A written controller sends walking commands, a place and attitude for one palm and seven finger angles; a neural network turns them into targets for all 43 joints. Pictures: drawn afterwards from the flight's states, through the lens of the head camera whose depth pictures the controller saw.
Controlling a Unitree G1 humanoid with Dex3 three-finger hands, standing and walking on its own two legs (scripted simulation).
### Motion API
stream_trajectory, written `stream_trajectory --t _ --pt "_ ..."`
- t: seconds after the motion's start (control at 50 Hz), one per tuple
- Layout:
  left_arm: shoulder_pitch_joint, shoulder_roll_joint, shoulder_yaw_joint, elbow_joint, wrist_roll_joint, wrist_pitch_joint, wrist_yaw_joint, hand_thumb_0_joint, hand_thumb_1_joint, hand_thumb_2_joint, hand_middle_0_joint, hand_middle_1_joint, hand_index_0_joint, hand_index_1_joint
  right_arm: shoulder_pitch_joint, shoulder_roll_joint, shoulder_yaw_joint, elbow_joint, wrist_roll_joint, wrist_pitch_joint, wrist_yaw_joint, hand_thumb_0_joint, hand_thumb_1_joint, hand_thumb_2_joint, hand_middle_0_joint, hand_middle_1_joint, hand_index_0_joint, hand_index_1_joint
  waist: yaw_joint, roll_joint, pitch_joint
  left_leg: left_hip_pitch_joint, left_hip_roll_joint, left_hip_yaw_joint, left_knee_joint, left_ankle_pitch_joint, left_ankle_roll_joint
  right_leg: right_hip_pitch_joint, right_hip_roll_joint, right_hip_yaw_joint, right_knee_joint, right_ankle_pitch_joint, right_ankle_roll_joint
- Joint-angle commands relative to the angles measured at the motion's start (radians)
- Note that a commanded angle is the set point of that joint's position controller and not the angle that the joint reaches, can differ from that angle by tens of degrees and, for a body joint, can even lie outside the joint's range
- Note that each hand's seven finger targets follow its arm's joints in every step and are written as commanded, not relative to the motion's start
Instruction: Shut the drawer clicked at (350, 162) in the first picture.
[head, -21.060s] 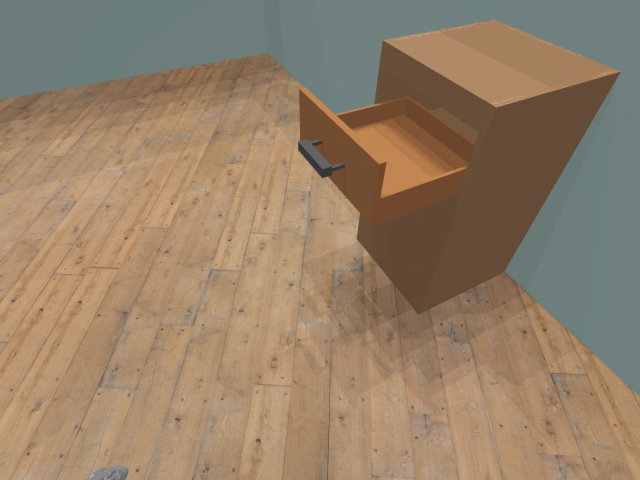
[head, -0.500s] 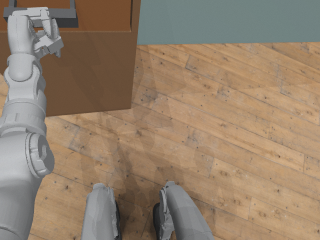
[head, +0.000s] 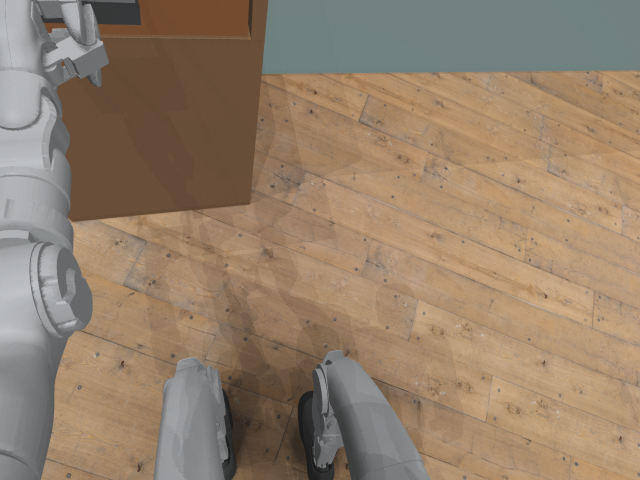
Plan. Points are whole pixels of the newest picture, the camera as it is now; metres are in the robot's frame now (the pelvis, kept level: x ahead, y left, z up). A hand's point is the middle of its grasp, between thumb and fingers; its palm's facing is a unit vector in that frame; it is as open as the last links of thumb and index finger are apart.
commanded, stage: pull the fist back off the drawer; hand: left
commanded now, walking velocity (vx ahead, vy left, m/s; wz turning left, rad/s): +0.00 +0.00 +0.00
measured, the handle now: out of the picture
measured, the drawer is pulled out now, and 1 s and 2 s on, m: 0.00 0.00 0.00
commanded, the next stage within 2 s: draw the hand back to the body in 0.34 s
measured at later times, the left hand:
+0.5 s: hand (89, 52) +0.57 +0.19 +0.07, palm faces +0.10 -0.99 -0.03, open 3.2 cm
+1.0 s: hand out of the picture +0.40 +0.20 +0.19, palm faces +0.07 -0.99 -0.12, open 3.3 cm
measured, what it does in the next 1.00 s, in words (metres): rises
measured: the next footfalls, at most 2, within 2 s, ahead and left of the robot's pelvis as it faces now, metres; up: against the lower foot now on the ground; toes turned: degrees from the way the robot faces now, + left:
none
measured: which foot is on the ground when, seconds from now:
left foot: down 0.00-1.00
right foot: down 0.00-1.00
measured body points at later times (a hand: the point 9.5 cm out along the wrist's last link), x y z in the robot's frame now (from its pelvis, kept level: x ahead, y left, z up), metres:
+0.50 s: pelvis +0.05 +0.00 +0.03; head +0.23 +0.04 +0.45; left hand +0.56 +0.24 +0.07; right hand +0.08 -0.25 -0.08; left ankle +0.10 +0.10 -0.57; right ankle +0.05 -0.12 -0.57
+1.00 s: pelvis +0.09 +0.00 +0.12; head +0.13 +0.01 +0.57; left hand +0.39 +0.25 +0.20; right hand +0.27 -0.24 +0.04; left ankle +0.09 +0.10 -0.57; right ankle +0.05 -0.12 -0.57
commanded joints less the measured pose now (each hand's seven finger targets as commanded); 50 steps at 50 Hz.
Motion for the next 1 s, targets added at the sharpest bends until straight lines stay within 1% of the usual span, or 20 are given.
stream_trajectory --t 0.0,0.02,0.1,0.14,0.22,0.28,0.38,0.42,0.44,0.46,0.52,0.56,0.62,0.7,0.8,0.86,0.92,0.94,0.96,0.98 --pt "-0.498 0.162 0.038 -0.253 -0.042 -0.052 0.022 0.000 0.900 0.900 -1.400 -1.600 -1.400 -1.600 0.190 -0.224 -0.079 -0.033 0.001 -0.009 -0.009 0.000 -0.900 -0.900 0.200 0.300 0.200 0.300 -0.036 0.221 -0.535 0.639 -0.019 -0.121 -0.207 -0.096 -0.003 0.052 0.034 0.077 -0.230 0.001 -0.015" --pt "-0.473 0.177 0.054 -0.262 -0.042 -0.060 0.020 0.000 0.900 0.900 -1.400 -1.600 -1.400 -1.600 0.192 -0.224 -0.079 -0.034 0.001 -0.009 -0.008 0.000 -0.900 -0.900 0.200 0.300 0.200 0.300 -0.022 0.241 -0.544 0.665 -0.018 -0.123 -0.213 -0.072 -0.006 0.049 0.033 0.071 -0.221 0.013 -0.018" --pt "-0.354 0.155 0.068 -0.282 -0.063 -0.062 0.010 0.000 0.900 0.900 -1.400 -1.600 -1.400 -1.600 0.181 -0.217 -0.085 -0.046 0.009 0.002 -0.003 0.000 -0.900 -0.900 0.200 0.300 0.200 0.300 0.005 0.183 -0.544 0.663 -0.018 -0.102 -0.217 -0.006 -0.007 0.112 0.035 0.072 -0.238 0.042 -0.014" --pt "-0.329 0.126 0.056 -0.326 -0.066 -0.077 0.010 0.000 0.900 0.900 -1.400 -1.600 -1.400 -1.600 0.174 -0.211 -0.089 -0.050 0.008 0.006 0.002 0.000 -0.900 -0.900 0.200 0.300 0.200 0.300 0.015 0.214 -0.559 0.701 -0.019 -0.097 -0.217 0.047 -0.009 0.111 0.032 0.068 -0.234 0.072 -0.015" --pt "-0.163 0.109 0.080 -0.379 -0.081 -0.095 0.010 0.000 0.900 0.900 -1.400 -1.600 -1.400 -1.600 0.165 -0.202 -0.101 -0.068 0.014 0.022 0.013 0.000 -0.900 -0.900 0.200 0.300 0.200 0.300 0.058 0.181 -0.603 0.745 -0.022 -0.078 -0.220 0.176 -0.011 0.193 0.035 0.071 -0.242 0.147 -0.016" --pt "-0.173 0.052 0.042 -0.415 -0.087 -0.107 0.014 0.000 0.900 0.900 -1.400 -1.600 -1.400 -1.600 0.159 -0.194 -0.110 -0.062 0.018 0.035 0.020 0.000 -0.900 -0.900 0.200 0.300 0.200 0.300 0.036 0.155 -0.561 0.763 -0.021 -0.074 -0.221 0.207 -0.010 0.191 0.036 0.068 -0.256 0.176 -0.009" --pt "-0.158 0.048 0.053 -0.482 -0.099 -0.156 0.014 0.000 0.900 0.900 -1.400 -1.600 -1.400 -1.600 0.154 -0.187 -0.122 -0.050 0.018 0.043 0.020 0.000 -0.900 -0.900 0.200 0.300 0.200 0.300 0.051 0.171 -0.599 0.823 -0.027 -0.064 -0.213 0.328 -0.015 0.238 0.034 0.071 -0.254 0.268 -0.012" --pt "-0.130 -0.001 0.023 -0.481 -0.103 -0.166 0.009 0.000 0.900 0.900 -1.400 -1.600 -1.400 -1.600 0.154 -0.182 -0.126 -0.049 0.017 0.046 0.023 0.000 -0.900 -0.900 0.200 0.300 0.200 0.300 0.048 0.180 -0.605 0.860 -0.030 -0.061 -0.211 0.380 -0.015 0.236 0.033 0.072 -0.254 0.310 -0.013" --pt "-0.051 0.029 0.055 -0.555 -0.108 -0.167 0.006 0.000 0.900 0.900 -1.400 -1.600 -1.400 -1.600 0.153 -0.184 -0.131 -0.068 0.020 0.053 0.026 0.000 -0.900 -0.900 0.200 0.300 0.200 0.300 0.091 0.201 -0.672 0.914 -0.030 -0.054 -0.226 0.441 -0.020 0.296 0.032 0.073 -0.258 0.357 -0.017" --pt "0.038 0.015 0.045 -0.631 -0.120 -0.159 -0.001 0.000 0.900 0.900 -1.400 -1.600 -1.400 -1.600 0.137 -0.180 -0.135 -0.092 0.029 0.058 0.029 0.000 -0.900 -0.900 0.200 0.300 0.200 0.300 0.119 0.232 -0.735 0.981 -0.033 -0.050 -0.249 0.500 -0.026 0.347 0.033 0.075 -0.272 0.405 -0.020" --pt "0.292 -0.024 0.021 -0.821 -0.161 -0.106 -0.023 0.000 0.900 0.900 -1.400 -1.600 -1.400 -1.600 0.117 -0.171 -0.144 -0.147 0.055 0.065 0.035 0.000 -0.900 -0.900 0.200 0.300 0.200 0.300 0.175 0.220 -0.808 1.103 -0.037 -0.035 -0.309 0.661 -0.030 0.504 0.037 0.076 -0.324 0.544 -0.019" --pt "0.449 -0.078 -0.012 -0.931 -0.194 -0.048 -0.034 0.000 0.900 0.900 -1.400 -1.600 -1.400 -1.600 0.095 -0.160 -0.146 -0.176 0.077 0.067 0.034 0.000 -0.900 -0.900 0.200 0.300 0.200 0.300 0.181 0.141 -0.751 1.098 -0.043 -0.016 -0.352 0.681 -0.022 0.601 0.036 0.075 -0.380 0.629 -0.008" --pt "0.571 -0.113 -0.027 -0.973 -0.237 0.011 -0.024 0.000 0.900 0.900 -1.400 -1.600 -1.400 -1.600 0.062 -0.157 -0.136 -0.188 0.094 0.057 0.013 0.000 -0.900 -0.900 0.200 0.300 0.200 0.300 0.156 -0.026 -0.557 0.977 -0.056 0.016 -0.411 0.557 -0.001 0.732 0.030 0.082 -0.448 0.689 0.009" --pt "0.606 -0.181 -0.071 -1.018 -0.249 -0.009 0.010 0.000 0.900 0.900 -1.400 -1.600 -1.400 -1.600 0.024 -0.144 -0.133 -0.179 0.096 0.032 -0.004 0.000 -0.900 -0.900 0.200 0.300 0.200 0.300 0.141 -0.022 -0.394 0.984 -0.061 0.029 -0.473 0.439 -0.004 0.723 0.029 0.077 -0.503 0.579 0.015" --pt "0.699 -0.214 -0.158 -1.096 -0.230 -0.052 -0.032 0.000 0.900 0.900 -1.400 -1.600 -1.400 -1.600 -0.025 -0.143 -0.129 -0.193 0.096 0.009 -0.009 0.000 -0.900 -0.900 0.200 0.300 0.200 0.300 0.158 0.110 -0.340 1.148 -0.057 0.010 -0.530 0.487 -0.015 0.710 0.026 0.070 -0.551 0.512 -0.002" --pt "0.794 -0.211 -0.168 -1.138 -0.251 -0.018 -0.075 0.000 0.900 0.900 -1.400 -1.600 -1.400 -1.600 -0.065 -0.144 -0.122 -0.228 0.102 0.002 -0.016 0.000 -0.900 -0.900 0.200 0.300 0.200 0.300 0.174 0.099 -0.325 1.188 -0.058 0.006 -0.570 0.497 -0.012 0.771 0.023 0.067 -0.584 0.525 -0.002" --pt "0.889 -0.163 -0.103 -1.200 -0.283 0.021 -0.081 0.000 0.900 0.900 -1.400 -1.600 -1.400 -1.600 -0.112 -0.144 -0.115 -0.265 0.109 -0.010 -0.030 0.000 -0.900 -0.900 0.200 0.300 0.200 0.300 0.207 0.064 -0.301 1.182 -0.062 0.006 -0.618 0.456 -0.010 0.846 0.020 0.063 -0.613 0.514 -0.005" --pt "0.942 -0.091 -0.134 -1.261 -0.156 0.076 0.017 0.000 0.900 0.900 -1.400 -1.600 -1.400 -1.600 -0.189 -0.119 -0.110 -0.292 0.111 0.022 -0.050 0.000 -0.900 -0.900 0.200 0.300 0.200 0.300 0.271 0.090 -0.326 1.270 -0.075 0.023 -0.683 0.461 -0.017 0.888 -0.003 0.110 -0.683 0.503 -0.021" --pt "0.977 -0.157 -0.173 -1.297 -0.150 0.115 0.068 0.000 0.900 0.900 -1.400 -1.600 -1.400 -1.600 -0.193 -0.105 -0.101 -0.316 0.109 0.031 -0.064 0.000 -0.900 -0.900 0.200 0.300 0.200 0.300 0.239 0.045 -0.266 1.275 -0.071 0.025 -0.718 0.426 -0.015 0.903 -0.006 0.098 -0.710 0.486 -0.018" --pt "1.026 -0.163 -0.167 -1.310 -0.153 0.144 0.093 0.000 0.900 0.900 -1.400 -1.600 -1.400 -1.600 -0.201 -0.106 -0.099 -0.327 0.109 0.033 -0.074 0.000 -0.900 -0.900 0.200 0.300 0.200 0.300 0.245 0.007 -0.217 1.245 -0.071 0.026 -0.740 0.375 -0.014 0.923 -0.010 0.098 -0.731 0.463 -0.014"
